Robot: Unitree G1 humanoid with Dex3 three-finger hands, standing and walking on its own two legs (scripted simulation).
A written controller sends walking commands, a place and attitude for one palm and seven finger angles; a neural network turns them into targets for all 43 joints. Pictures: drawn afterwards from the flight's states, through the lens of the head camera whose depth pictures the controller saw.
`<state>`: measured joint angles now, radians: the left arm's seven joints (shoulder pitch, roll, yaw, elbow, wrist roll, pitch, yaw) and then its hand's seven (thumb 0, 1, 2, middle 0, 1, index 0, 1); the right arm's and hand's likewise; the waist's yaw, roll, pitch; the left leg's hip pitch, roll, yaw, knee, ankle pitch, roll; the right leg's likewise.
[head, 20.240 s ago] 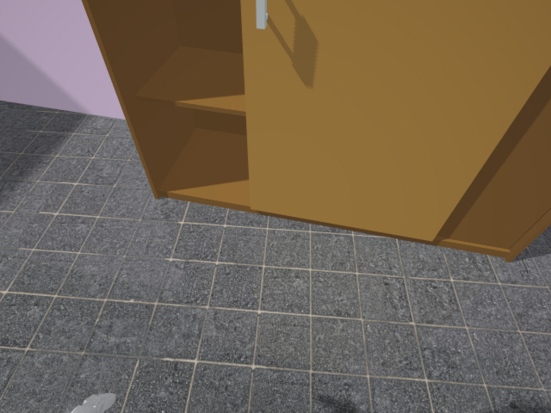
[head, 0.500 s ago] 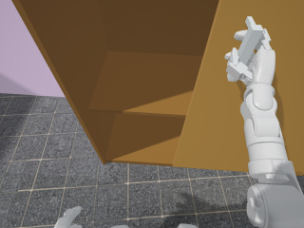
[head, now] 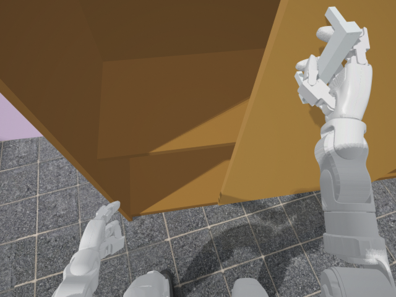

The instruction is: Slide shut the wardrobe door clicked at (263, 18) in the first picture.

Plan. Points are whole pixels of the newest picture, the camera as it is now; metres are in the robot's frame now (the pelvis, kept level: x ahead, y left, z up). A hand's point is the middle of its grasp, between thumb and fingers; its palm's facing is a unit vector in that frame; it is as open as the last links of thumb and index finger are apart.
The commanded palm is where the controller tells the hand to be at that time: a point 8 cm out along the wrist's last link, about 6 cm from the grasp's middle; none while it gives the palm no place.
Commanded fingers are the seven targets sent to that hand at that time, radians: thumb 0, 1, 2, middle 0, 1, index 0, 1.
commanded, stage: step sideways, sliding the door along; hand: right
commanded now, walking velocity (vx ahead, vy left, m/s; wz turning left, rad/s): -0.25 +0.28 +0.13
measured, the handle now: (319, 59) +0.45 -0.22 +0.19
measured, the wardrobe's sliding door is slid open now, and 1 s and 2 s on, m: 0.43 0.23 0.01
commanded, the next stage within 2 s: none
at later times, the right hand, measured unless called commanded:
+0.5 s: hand (250, 92) +0.39 -0.09 +0.18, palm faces +0.12 +0.99 -0.07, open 6.8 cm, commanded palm +0.36 -0.10 +0.19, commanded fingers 0.00 -0.90 -0.90 0.45 1.40 0.45 1.40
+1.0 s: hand (185, 97) +0.38 +0.00 +0.19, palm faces +0.03 +1.00 -0.08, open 6.2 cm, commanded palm +0.36 -0.02 +0.19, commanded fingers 0.00 -0.90 -0.90 0.45 1.40 0.45 1.40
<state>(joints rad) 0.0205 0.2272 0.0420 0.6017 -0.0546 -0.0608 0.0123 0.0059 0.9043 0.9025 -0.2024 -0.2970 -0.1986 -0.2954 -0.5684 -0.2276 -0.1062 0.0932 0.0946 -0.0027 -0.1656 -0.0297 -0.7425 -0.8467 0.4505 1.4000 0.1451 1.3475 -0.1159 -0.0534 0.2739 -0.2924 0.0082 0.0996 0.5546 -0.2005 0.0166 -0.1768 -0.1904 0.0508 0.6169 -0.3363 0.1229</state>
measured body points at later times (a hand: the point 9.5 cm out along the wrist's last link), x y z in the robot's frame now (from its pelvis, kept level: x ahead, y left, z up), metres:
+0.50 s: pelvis +0.02 +0.03 +0.00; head +0.12 +0.03 +0.43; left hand +0.24 +0.21 -0.11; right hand +0.38 -0.15 +0.19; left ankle +0.06 +0.13 -0.72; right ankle -0.03 -0.18 -0.73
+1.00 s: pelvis -0.03 +0.10 +0.01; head +0.05 +0.10 +0.45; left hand +0.14 +0.32 -0.10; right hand +0.37 -0.05 +0.19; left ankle +0.03 +0.16 -0.73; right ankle -0.03 -0.07 -0.71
